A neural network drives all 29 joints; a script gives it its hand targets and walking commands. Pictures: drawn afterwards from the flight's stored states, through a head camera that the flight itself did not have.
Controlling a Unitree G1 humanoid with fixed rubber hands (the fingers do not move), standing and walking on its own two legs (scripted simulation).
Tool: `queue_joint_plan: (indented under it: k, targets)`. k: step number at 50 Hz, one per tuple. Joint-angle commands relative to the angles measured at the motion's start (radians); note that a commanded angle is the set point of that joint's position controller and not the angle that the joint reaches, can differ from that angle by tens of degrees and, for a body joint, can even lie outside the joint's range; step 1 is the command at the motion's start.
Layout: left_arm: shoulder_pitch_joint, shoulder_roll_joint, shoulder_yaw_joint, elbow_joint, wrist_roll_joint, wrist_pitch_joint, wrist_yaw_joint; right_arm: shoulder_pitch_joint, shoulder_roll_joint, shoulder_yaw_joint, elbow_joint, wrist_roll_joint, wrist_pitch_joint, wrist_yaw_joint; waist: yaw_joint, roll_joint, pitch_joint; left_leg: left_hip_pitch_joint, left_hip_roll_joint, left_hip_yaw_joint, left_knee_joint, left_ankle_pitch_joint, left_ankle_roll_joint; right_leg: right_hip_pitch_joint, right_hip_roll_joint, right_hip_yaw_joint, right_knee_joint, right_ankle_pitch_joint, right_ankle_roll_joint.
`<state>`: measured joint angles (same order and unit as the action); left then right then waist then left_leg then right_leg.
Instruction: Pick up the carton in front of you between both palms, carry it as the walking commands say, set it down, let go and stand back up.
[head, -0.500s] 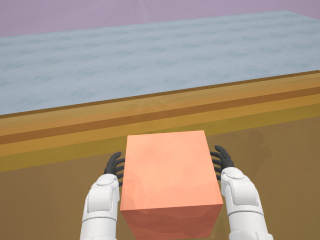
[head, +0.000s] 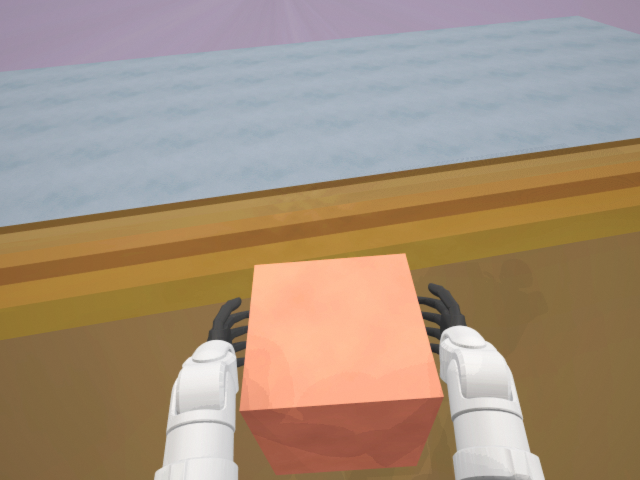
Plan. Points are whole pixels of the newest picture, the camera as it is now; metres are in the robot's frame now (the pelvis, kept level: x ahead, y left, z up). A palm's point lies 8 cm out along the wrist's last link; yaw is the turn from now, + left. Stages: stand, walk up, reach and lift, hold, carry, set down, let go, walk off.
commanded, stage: hold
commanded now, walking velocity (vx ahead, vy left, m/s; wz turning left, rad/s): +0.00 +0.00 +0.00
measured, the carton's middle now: (338, 368) +0.30 +0.00 -0.02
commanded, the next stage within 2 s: carry in 0.42 s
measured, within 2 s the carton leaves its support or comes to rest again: neither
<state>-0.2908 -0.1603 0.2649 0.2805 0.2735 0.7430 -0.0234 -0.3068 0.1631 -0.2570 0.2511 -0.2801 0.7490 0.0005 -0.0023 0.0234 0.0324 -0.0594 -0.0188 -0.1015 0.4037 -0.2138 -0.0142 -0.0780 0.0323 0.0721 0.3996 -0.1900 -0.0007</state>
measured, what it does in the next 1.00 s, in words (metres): walks ahead: left foot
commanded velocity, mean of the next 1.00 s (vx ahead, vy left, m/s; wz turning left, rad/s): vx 0.31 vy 0.00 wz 0.00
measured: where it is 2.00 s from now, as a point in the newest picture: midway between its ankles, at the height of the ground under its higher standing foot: (325, 351)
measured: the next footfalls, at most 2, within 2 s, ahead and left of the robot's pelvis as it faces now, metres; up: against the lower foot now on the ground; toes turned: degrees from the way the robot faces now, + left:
left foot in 0.84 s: +0.14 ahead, +0.12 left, +0.00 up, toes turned +9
right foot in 1.14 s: +0.37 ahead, -0.10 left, +0.00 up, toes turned -7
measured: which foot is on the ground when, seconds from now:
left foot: down 0.00-0.64, up 0.66-0.82, down 0.84-1.00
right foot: down 0.00-0.86, up 0.88-1.00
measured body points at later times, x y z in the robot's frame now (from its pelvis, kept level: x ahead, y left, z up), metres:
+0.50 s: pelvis +0.01 +0.01 +0.00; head -0.03 +0.00 +0.45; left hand +0.30 +0.16 +0.04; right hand +0.30 -0.15 +0.04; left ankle +0.02 +0.13 -0.74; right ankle +0.03 -0.12 -0.74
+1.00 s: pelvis +0.16 +0.01 +0.00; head +0.15 +0.00 +0.45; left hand +0.42 +0.17 +0.07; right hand +0.43 -0.13 +0.07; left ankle +0.10 +0.11 -0.74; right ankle +0.14 -0.10 -0.71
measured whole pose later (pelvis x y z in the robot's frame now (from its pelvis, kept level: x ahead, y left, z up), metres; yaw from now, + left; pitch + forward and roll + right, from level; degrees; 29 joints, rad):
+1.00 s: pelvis +0.16 +0.01 +0.00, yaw +2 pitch +6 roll -1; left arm -0.12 -0.13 0.13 -0.30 0.08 1.22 0.09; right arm -0.13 0.13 -0.08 -0.30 -0.12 1.20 -0.10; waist -0.02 0.05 -0.15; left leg -0.19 0.03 0.11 0.37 -0.28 0.02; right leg -0.44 -0.04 -0.11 0.77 -0.47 0.00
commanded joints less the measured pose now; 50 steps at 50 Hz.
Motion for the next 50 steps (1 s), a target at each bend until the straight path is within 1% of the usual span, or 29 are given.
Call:
queue_joint_plan:
  k: [1, 5, 11, 14, 19, 20, 21, 23, 24, 25, 26, 27, 29, 30, 31, 32, 33, 35, 37, 39, 40, 41, 42, 43, 44, 45, 46, 48, 50]
  targets:
    - [-0.539, -0.88, -0.588, -0.122, -0.262, -0.031, -0.217, -0.442, 0.943, 0.603, -0.049, 0.274, -0.015, 0.214, 0.0, -0.02, -0.273, -0.018, -0.078, 0.031, -0.069, 0.181, 0.005, 0.157, 0.04, 0.014, -0.062, 0.247, 0.018]
    - [-0.483, -0.871, -0.585, -0.112, -0.265, -0.027, -0.214, -0.394, 0.923, 0.609, -0.073, 0.274, -0.011, 0.206, -0.015, -0.025, -0.261, -0.006, -0.076, 0.016, -0.074, 0.228, 0.006, 0.164, 0.046, 0.016, -0.06, 0.282, 0.014]
    - [-0.459, -0.873, -0.622, -0.167, -0.282, -0.028, -0.202, -0.378, 0.915, 0.626, -0.112, 0.288, -0.016, 0.212, 0.005, -0.009, -0.289, 0.023, -0.073, 0.009, -0.082, 0.246, 0.004, 0.159, 0.056, 0.009, -0.064, 0.263, 0.008]
    - [-0.437, -0.883, -0.623, -0.152, -0.282, -0.025, -0.196, -0.373, 0.891, 0.613, -0.123, 0.274, -0.015, 0.211, -0.014, -0.006, -0.258, 0.012, -0.065, 0.006, -0.089, 0.236, 0.001, 0.13, 0.061, 0.004, -0.061, 0.231, 0.005]
    - [-0.453, -0.889, -0.636, -0.174, -0.288, -0.029, -0.195, -0.391, 0.889, 0.621, -0.111, 0.279, -0.018, 0.219, -0.001, -0.021, -0.255, 0.013, -0.062, 0.009, -0.091, 0.235, 0.0, 0.12, 0.066, -0.005, -0.06, 0.209, 0.003]
    - [-0.485, -0.885, -0.633, -0.177, -0.277, -0.028, -0.193, -0.422, 0.901, 0.615, -0.102, 0.286, -0.023, 0.22, 0.009, 0.013, -0.259, 0.007, -0.069, 0.013, -0.083, 0.217, 0.0, 0.12, 0.058, 0.006, -0.058, 0.196, 0.004]
    - [-0.51, -0.882, -0.648, -0.205, -0.296, -0.017, -0.188, -0.422, 0.903, 0.644, -0.109, 0.291, -0.012, 0.222, 0.005, -0.023, -0.27, -0.114, 0.107, -0.024, -0.026, 0.015, 0.03, 0.008, -0.125, -0.004, 0.003, -0.013, -0.002]
    - [-0.52, -0.907, -0.692, -0.238, -0.332, 0.005, -0.181, -0.474, 0.915, 0.698, -0.18, 0.341, 0.011, 0.219, -0.002, 0.01, -0.224, -0.189, 0.097, -0.108, -0.097, -0.531, 0.071, -0.134, -0.058, -0.005, 0.035, -0.464, -0.005]
    - [-0.519, -0.926, -0.714, -0.26, -0.348, 0.024, -0.18, -0.471, 0.913, 0.712, -0.206, 0.353, 0.022, 0.217, -0.002, 0.075, -0.213, -0.22, 0.122, -0.135, -0.135, -0.624, 0.078, -0.176, -0.046, -0.034, 0.064, -0.489, 0.002]
    - [-0.508, -0.914, -0.73, -0.293, -0.357, 0.04, -0.179, -0.46, 0.907, 0.72, -0.222, 0.361, 0.038, 0.211, -0.003, 0.137, -0.225, -0.243, 0.157, -0.188, -0.182, -0.602, 0.093, -0.176, -0.013, -0.094, 0.162, -0.368, 0.01]
    - [-0.538, -0.907, -0.762, -0.339, -0.377, 0.057, -0.177, -0.491, 0.905, 0.738, -0.283, 0.372, 0.045, 0.205, 0.007, 0.163, -0.263, -0.212, 0.2, -0.236, -0.196, -0.519, 0.11, -0.175, -0.016, -0.115, 0.197, -0.269, 0.008]
    - [-0.535, -0.92, -0.789, -0.341, -0.403, 0.081, -0.176, -0.505, 0.888, 0.759, -0.313, 0.385, 0.067, 0.195, 0.007, 0.141, -0.272, -0.171, 0.194, -0.204, -0.146, -0.423, 0.124, -0.185, -0.024, -0.119, 0.111, -0.21, 0.008]
    - [-0.522, -0.862, -0.822, -0.402, -0.44, 0.126, -0.161, -0.41, 0.843, 0.776, -0.305, 0.396, 0.126, 0.179, 0.009, 0.018, -0.354, -0.231, 0.118, -0.077, -0.012, -0.322, 0.091, -0.015, -0.083, -0.053, -0.005, -0.163, -0.018]
    - [-0.49, -0.85, -0.839, -0.404, -0.45, 0.157, -0.156, -0.386, 0.821, 0.785, -0.324, 0.398, 0.157, 0.171, 0.018, -0.077, -0.36, -0.357, 0.064, -0.014, 0.092, -0.349, 0.068, 0.078, -0.156, 0.069, -0.069, -0.298, -0.055]
    - [-0.465, -0.833, -0.831, -0.403, -0.457, 0.188, -0.15, -0.431, 0.812, 0.818, -0.392, 0.424, 0.189, 0.166, 0.037, -0.257, -0.316, -0.516, -0.009, 0.095, 0.258, -0.32, 0.027, 0.13, -0.284, 0.294, -0.19, -0.484, -0.117]
    - [-0.468, -0.821, -0.829, -0.414, -0.461, 0.219, -0.145, -0.478, 0.811, 0.836, -0.423, 0.452, 0.222, 0.162, 0.043, -0.277, -0.244, -0.56, 0.008, 0.125, 0.319, -0.278, 0.026, 0.066, -0.378, 0.407, -0.25, -0.514, -0.172]
    - [-0.46, -0.806, -0.822, -0.438, -0.472, 0.249, -0.138, -0.482, 0.797, 0.833, -0.441, 0.471, 0.253, 0.158, 0.036, -0.215, -0.208, -0.569, 0.048, 0.12, 0.341, -0.262, 0.032, 0.028, -0.394, 0.402, -0.26, -0.486, -0.185]
    - [-0.446, -0.791, -0.834, -0.469, -0.482, 0.31, -0.126, -0.421, 0.797, 0.818, -0.41, 0.489, 0.309, 0.161, 0.02, -0.129, -0.216, -0.472, 0.055, 0.159, 0.214, -0.207, 0.038, -0.032, -0.355, 0.288, -0.232, -0.337, -0.166]
    - [-0.484, -0.825, -0.887, -0.574, -0.538, 0.347, -0.127, -0.402, 0.839, 0.849, -0.471, 0.523, 0.338, 0.161, 0.014, -0.143, -0.296, -0.323, 0.004, 0.225, 0.063, -0.101, 0.039, -0.037, -0.269, 0.105, -0.159, -0.215, -0.113]
    - [-0.446, -0.822, -0.892, -0.615, -0.562, 0.38, -0.134, -0.375, 0.856, 0.852, -0.505, 0.546, 0.373, 0.159, 0.009, -0.122, -0.356, -0.084, -0.002, 0.239, -0.017, -0.043, 0.041, -0.137, -0.219, -0.015, -0.04, -0.244, -0.076]
    - [-0.42, -0.832, -0.888, -0.607, -0.574, 0.4, -0.134, -0.335, 0.851, 0.845, -0.507, 0.542, 0.388, 0.156, 0.0, -0.063, -0.386, 0.05, 0.063, 0.161, -0.026, -0.097, 0.07, -0.233, -0.188, -0.072, 0.063, -0.283, -0.057]
    - [-0.402, -0.834, -0.881, -0.618, -0.575, 0.418, -0.136, -0.307, 0.847, 0.832, -0.507, 0.544, 0.403, 0.152, -0.02, 0.094, -0.386, 0.169, 0.227, -0.107, -0.122, -0.251, 0.141, -0.415, -0.125, -0.153, 0.278, -0.271, -0.023]
    - [-0.409, -0.831, -0.882, -0.653, -0.585, 0.434, -0.136, -0.275, 0.84, 0.831, -0.511, 0.54, 0.415, 0.148, -0.032, 0.259, -0.342, 0.29, 0.402, -0.396, -0.194, -0.186, 0.214, -0.653, -0.06, -0.201, 0.383, -0.355, 0.006]
    - [-0.438, -0.843, -0.886, -0.675, -0.593, 0.446, -0.137, -0.302, 0.857, 0.839, -0.558, 0.542, 0.427, 0.145, -0.036, 0.194, -0.301, 0.321, 0.436, -0.405, -0.18, -0.007, 0.274, -0.74, -0.088, -0.14, 0.457, -0.378, -0.003]
    - [-0.451, -0.849, -0.892, -0.714, -0.611, 0.453, -0.139, -0.328, 0.863, 0.85, -0.617, 0.544, 0.435, 0.14, -0.033, 0.143, -0.297, 0.294, 0.45, -0.399, -0.174, 0.092, 0.293, -0.762, -0.098, -0.129, 0.472, -0.372, -0.007]
    - [-0.423, -0.857, -0.871, -0.707, -0.608, 0.459, -0.141, -0.335, 0.878, 0.865, -0.641, 0.549, 0.445, 0.136, -0.028, 0.069, -0.319, 0.303, 0.426, -0.34, -0.164, 0.136, 0.279, -0.767, -0.11, -0.128, 0.455, -0.359, -0.008]
    - [-0.373, -0.86, -0.858, -0.67, -0.596, 0.466, -0.142, -0.322, 0.873, 0.867, -0.648, 0.552, 0.454, 0.134, -0.027, 0.053, -0.322, 0.264, 0.395, -0.25, -0.171, 0.149, 0.243, -0.718, -0.113, -0.137, 0.392, -0.34, -0.006]
    - [-0.344, -0.845, -0.849, -0.658, -0.594, 0.474, -0.138, -0.348, 0.867, 0.868, -0.673, 0.578, 0.464, 0.137, -0.028, 0.086, -0.346, 0.218, 0.335, -0.108, -0.165, 0.192, 0.182, -0.597, -0.081, -0.189, 0.281, -0.223, 0.002]
    - [-0.356, -0.857, -0.864, -0.673, -0.586, 0.47, -0.131, -0.405, 0.858, 0.885, -0.72, 0.608, 0.466, 0.149, -0.027, 0.121, -0.345, 0.125, 0.29, -0.002, -0.176, 0.088, 0.152, -0.474, -0.054, -0.242, 0.196, -0.1, -0.001]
